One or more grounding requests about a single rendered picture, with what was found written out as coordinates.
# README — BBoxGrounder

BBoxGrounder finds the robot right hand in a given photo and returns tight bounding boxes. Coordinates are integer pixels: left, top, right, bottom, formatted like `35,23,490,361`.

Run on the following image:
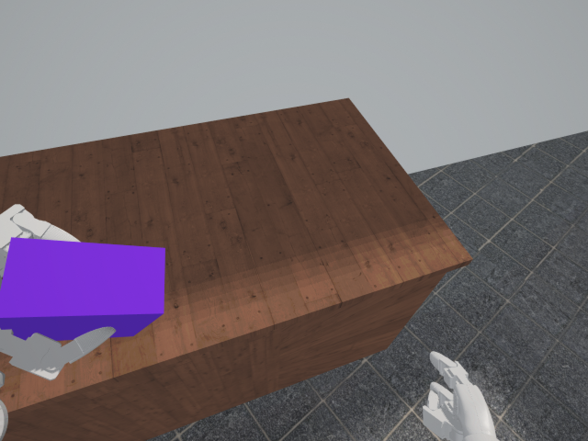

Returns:
423,351,496,441

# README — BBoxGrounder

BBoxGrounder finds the sponge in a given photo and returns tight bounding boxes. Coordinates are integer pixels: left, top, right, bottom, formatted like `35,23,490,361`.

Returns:
0,237,165,341

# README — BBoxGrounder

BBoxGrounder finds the robot left hand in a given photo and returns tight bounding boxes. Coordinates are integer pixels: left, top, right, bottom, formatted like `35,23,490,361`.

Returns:
0,204,116,380

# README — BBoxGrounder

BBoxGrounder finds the table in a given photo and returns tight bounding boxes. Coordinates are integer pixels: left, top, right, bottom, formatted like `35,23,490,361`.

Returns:
0,98,473,441

